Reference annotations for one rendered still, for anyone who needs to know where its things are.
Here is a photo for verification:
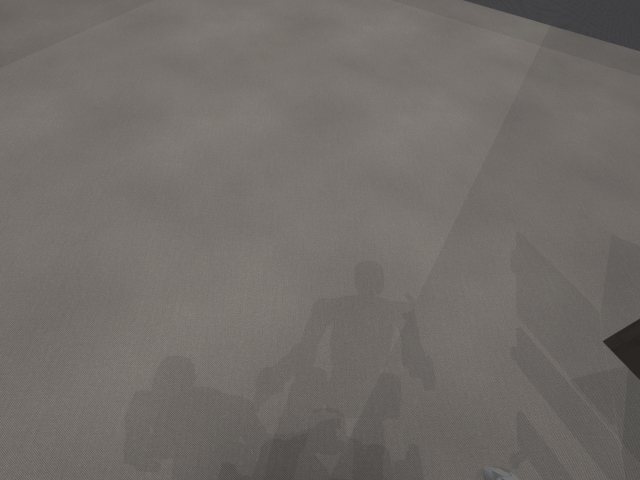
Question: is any cupboard door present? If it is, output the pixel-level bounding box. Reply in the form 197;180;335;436
603;319;640;380

